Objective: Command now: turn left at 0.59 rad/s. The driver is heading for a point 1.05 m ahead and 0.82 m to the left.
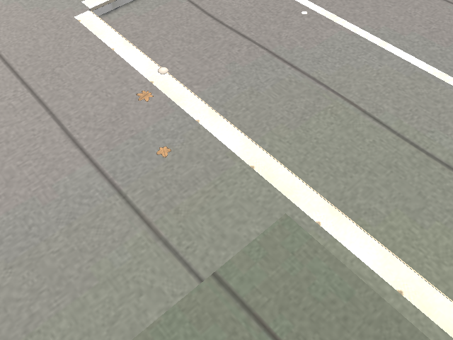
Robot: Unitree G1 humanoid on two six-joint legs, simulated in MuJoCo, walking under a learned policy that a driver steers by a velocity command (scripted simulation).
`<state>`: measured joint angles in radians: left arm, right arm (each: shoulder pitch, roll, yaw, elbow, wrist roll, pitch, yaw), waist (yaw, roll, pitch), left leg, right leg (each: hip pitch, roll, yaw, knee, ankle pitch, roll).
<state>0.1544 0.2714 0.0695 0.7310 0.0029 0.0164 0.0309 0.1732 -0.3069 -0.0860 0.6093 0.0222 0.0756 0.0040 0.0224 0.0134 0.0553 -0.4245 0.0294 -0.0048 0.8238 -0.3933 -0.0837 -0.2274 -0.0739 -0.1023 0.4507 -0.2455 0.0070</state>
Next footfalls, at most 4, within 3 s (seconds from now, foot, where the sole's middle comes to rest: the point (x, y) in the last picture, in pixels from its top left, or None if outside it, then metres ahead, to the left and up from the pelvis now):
0.08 left None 0.04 0.14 -0.78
0.54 right None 0.09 -0.08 -0.78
0.94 left None -0.04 0.15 -0.78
1.40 right None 0.12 -0.02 -0.78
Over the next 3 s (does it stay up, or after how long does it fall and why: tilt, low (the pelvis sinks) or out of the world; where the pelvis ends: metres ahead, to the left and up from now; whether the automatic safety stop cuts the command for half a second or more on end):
stays up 0.43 0.50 -0.01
